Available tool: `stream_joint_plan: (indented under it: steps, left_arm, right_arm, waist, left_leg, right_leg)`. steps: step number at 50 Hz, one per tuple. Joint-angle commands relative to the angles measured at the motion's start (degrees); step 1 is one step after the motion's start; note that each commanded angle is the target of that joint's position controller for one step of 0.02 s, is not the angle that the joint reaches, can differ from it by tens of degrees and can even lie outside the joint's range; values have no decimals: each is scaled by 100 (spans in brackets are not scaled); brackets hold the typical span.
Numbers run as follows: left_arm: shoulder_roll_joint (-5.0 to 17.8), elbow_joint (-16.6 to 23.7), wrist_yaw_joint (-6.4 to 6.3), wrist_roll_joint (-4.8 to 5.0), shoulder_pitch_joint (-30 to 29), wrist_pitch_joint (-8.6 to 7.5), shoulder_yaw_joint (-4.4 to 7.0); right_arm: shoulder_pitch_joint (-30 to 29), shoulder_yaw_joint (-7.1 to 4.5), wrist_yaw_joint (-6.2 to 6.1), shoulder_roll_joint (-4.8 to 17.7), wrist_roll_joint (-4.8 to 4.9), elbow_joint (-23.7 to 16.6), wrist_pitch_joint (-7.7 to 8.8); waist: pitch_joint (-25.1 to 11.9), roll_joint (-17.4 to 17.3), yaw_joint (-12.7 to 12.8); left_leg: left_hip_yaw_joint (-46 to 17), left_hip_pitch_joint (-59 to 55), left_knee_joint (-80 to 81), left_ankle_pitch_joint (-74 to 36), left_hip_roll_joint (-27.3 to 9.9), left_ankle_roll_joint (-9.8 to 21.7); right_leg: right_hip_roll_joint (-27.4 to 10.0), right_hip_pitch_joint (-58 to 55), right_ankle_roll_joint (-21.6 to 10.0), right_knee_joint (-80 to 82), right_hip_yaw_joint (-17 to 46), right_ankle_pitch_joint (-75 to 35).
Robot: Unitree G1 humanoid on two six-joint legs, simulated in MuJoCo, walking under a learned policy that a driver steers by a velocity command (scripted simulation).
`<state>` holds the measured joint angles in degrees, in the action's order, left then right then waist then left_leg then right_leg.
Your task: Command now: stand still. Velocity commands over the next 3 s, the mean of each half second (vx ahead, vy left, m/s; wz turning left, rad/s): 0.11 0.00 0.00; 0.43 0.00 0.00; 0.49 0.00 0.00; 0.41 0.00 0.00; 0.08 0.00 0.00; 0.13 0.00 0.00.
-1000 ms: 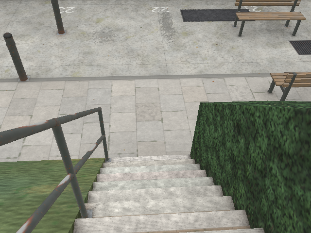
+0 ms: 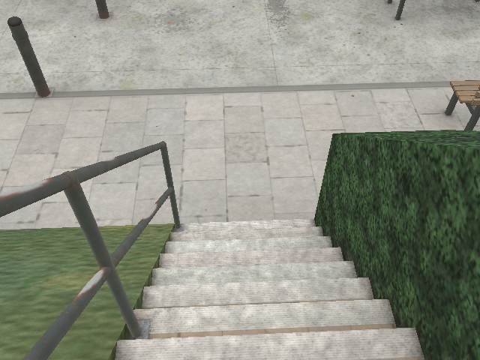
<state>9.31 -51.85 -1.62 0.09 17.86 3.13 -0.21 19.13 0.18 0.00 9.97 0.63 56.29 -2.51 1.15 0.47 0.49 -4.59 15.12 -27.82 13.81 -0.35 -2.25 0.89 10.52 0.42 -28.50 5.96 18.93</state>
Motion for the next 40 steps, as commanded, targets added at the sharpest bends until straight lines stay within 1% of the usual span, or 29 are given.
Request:
stream_joint_plan:
  steps: [1, 4, 12, 13, 14, 15, 18, 19, 20, 21, 22, 23, 24, 25, 26, 27, 28, 29, 30, 31, 32, 33, 34, 35, 36, 37, 38, 39, 40]
  left_arm:
    - [493, 160, -26, 5, 326, -47, 96]
    - [477, 90, -34, -13, 394, -49, 81]
    - [498, -81, -65, -1, 570, -39, 74]
    - [495, -121, -61, -12, 633, -49, 73]
    - [527, -134, -60, -15, 657, -52, 83]
    - [591, -155, -75, 30, 613, -87, 105]
    - [778, -96, -87, 117, 596, -167, 219]
    - [733, -43, -90, 128, 476, -215, 226]
    - [597, 23, -97, 122, 359, -261, 211]
    - [459, 92, -106, 146, 304, -302, 187]
    - [252, 164, -134, 206, 269, -373, 139]
    - [150, 248, -144, 257, 189, -471, 115]
    - [295, 291, -167, 377, 56, -604, 166]
    - [296, 237, -157, 351, 126, -685, 178]
    - [275, 35, -148, 227, 535, -721, 200]
    - [512, -490, -68, 177, 1357, -727, 339]
    - [727, -699, -72, 257, 2149, -723, 474]
    - [1021, -897, -17, 182, 3037, -745, 550]
    - [1303, -785, 49, 106, 2833, -845, 591]
    - [1005, -705, 78, 139, 2501, -857, 529]
    - [892, -671, 121, 105, 2326, -830, 493]
    - [800, -588, 158, 95, 2110, -771, 456]
    - [564, -514, 150, 99, 1878, -733, 382]
    - [195, -575, 31, 149, 1800, -763, 246]
    - [177, -543, -54, 129, 1669, -753, 199]
    - [119, -360, -203, 57, 1102, -778, 120]
    - [417, -467, -255, 65, 1065, -758, 151]
    - [585, -599, -279, 58, 1070, -728, 185]
    - [590, -646, -217, 36, 906, -754, 172]
  right_arm:
    - [350, -74, -15, 449, -8, -58, 62]
    - [382, -90, -20, 516, 16, 27, 66]
    - [460, -84, -31, 505, 31, 202, 81]
    - [516, -72, -36, 461, 31, 237, 78]
    - [500, -85, -46, 496, 42, 258, 78]
    - [498, -114, -90, 538, 80, 267, 86]
    - [702, -178, -146, 555, 98, 332, 141]
    - [887, -215, -165, 554, 145, 393, 192]
    - [1028, -253, -193, 613, 161, 414, 237]
    - [1236, -304, -207, 719, 174, 451, 275]
    - [1375, -377, -214, 965, 210, 485, 325]
    - [1488, -422, -186, 1158, 200, 477, 383]
    - [1213, -406, -172, 1105, 166, 384, 429]
    - [1044, -434, -195, 1097, 193, 319, 440]
    - [853, -498, -251, 1225, 210, 214, 418]
    - [593, -508, -316, 1121, 90, 124, 411]
    - [-15, -411, -356, 851, 72, -73, 414]
    - [-819, -331, -365, 624, 115, -354, 488]
    - [-868, -309, -349, 542, 73, -623, 642]
    - [-770, -374, -331, 775, 155, -508, 723]
    - [-618, -401, -314, 832, 154, -416, 748]
    - [-371, -477, -294, 929, 77, -304, 716]
    - [-122, -541, -263, 917, -27, -206, 679]
    - [-93, -471, -130, 673, -57, -228, 659]
    - [-72, -438, -45, 532, -85, -268, 627]
    - [-94, -355, 32, 363, -104, -389, 607]
    - [-233, -286, 92, 98, -108, -485, 575]
    - [-304, -275, 86, 69, -7, -602, 511]
    - [180, -297, 96, 201, -12, -517, 519]
  waist:
    - [-48, -46, 24]
    - [21, -77, 20]
    - [157, 10, 28]
    - [77, 36, 21]
    - [153, 85, 19]
    - [317, 152, -22]
    - [510, 238, -100]
    - [563, 274, -180]
    - [483, 83, -208]
    - [538, -327, -256]
    - [560, -1112, -241]
    - [545, -1596, -227]
    - [767, -1303, -129]
    - [718, -1181, -66]
    - [463, -990, 62]
    - [98, -809, 271]
    - [208, -51, 748]
    - [249, 1012, 1229]
    - [434, 1450, 888]
    - [531, 853, 688]
    - [397, 626, 536]
    - [303, 312, 388]
    - [237, 36, 143]
    - [66, 412, 18]
    - [64, 531, -77]
    - [319, 112, -311]
    - [201, 121, -318]
    - [282, 208, -294]
    - [39, 330, -517]
  left_leg:
    - [-110, -634, 395, -852, -74, 372]
    - [-84, -648, 453, -873, -67, 337]
    - [-36, -631, 533, -831, -48, 269]
    - [-1, -699, 578, -486, -8, 252]
    - [72, -685, 547, -98, 59, 239]
    - [114, -707, 448, 96, 129, 231]
    - [362, -540, -110, 1027, 357, 345]
    - [239, -492, -189, 1359, 278, 418]
    - [92, -471, -133, 1648, 195, 522]
    - [-347, -460, 195, 2225, -38, 720]
    - [-1211, -377, 723, 2705, -519, 1099]
    - [-2408, -428, 1228, 2758, -1155, 1617]
    - [-2818, -329, 1094, 2151, -1446, 1803]
    - [-2696, -287, 682, 1847, -1457, 1783]
    - [-2392, 178, 407, 1988, -1416, 1685]
    - [-1814, 1248, -619, 2536, -1193, 1559]
    - [-855, 2362, -1738, 2713, -590, 1221]
    - [281, 3642, -3624, 2325, 238, 930]
    - [-224, 4703, -3903, 2471, 119, 968]
    - [-619, 5169, -3902, 1656, -245, 985]
    - [-553, 5150, -4002, 1329, -310, 980]
    - [-345, 4912, -4089, 1123, -361, 1004]
    - [-375, 4403, -3546, -359, -428, 989]
    - [-427, 3940, -3157, -1733, -458, 1038]
    - [-87, 3497, -2991, -2354, -247, 992]
    - [532, 1729, -1681, -4232, 106, 784]
    - [995, 206, -1352, -4806, 402, 611]
    - [1091, -378, -1302, -4670, 487, 385]
    - [1038, -1131, -1829, -5038, 473, 320]
  right_leg:
    - [-190, 424, -479, 634, 104, -1541]
    - [-189, 399, -465, 710, 87, -1572]
    - [-176, 328, -428, 882, 43, -1687]
    - [-158, 315, -412, 994, 35, -1228]
    - [-139, 440, -417, 1143, 49, -585]
    - [-133, 666, -424, 1245, 40, -131]
    - [-81, 1129, -636, 1114, 34, 1204]
    - [-45, 1340, -684, 805, -27, 1373]
    - [45, 1454, -688, 367, -155, 1391]
    - [197, 1764, -649, -207, -343, 1602]
    - [354, 2046, -545, -1102, -588, 1603]
    - [341, 2383, -526, -1781, -639, 1536]
    - [29, 2565, -601, -1384, -488, 1446]
    - [-95, 2435, -681, -1093, -448, 1237]
    - [-116, 1723, -759, -808, -526, 1023]
    - [-77, 546, -660, -1557, -637, 42]
    - [-232, 67, -840, -837, -30, 1142]
    - [-957, -835, -1404, 341, 1280, 1593]
    - [-1793, -1058, -1898, 821, 3373, 1870]
    - [-1900, -1328, -1875, 348, 3233, 912]
    - [-1854, -1268, -1738, -68, 2898, 48]
    - [-1770, -898, -1551, -390, 2455, -665]
    - [-1278, -207, -1280, -1039, 1701, -564]
    - [-901, 194, -906, -1563, 1190, -134]
    - [-671, 859, -734, -1757, 899, 59]
    - [-143, 2836, -592, -1750, -67, 877]
    - [-16, 3794, -630, -1502, -396, 978]
    - [-10, 4146, -675, -1723, -395, 886]
    - [8, 4443, -698, -2335, -361, 916]
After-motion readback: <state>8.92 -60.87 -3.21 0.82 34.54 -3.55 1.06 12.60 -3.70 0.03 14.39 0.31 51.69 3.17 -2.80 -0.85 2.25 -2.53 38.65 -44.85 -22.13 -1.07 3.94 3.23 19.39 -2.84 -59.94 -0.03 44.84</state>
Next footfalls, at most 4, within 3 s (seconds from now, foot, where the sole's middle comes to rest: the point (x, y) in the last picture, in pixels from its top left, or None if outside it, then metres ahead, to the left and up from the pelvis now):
0.90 left None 0.23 0.06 -0.98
1.28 right None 0.46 -0.15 -1.19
1.78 left None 0.68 0.10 -1.40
2.24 right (276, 327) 0.93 -0.13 -1.61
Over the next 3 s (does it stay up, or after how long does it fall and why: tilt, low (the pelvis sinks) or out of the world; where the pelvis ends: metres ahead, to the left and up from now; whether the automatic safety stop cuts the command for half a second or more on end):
stays up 0.90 0.00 -0.84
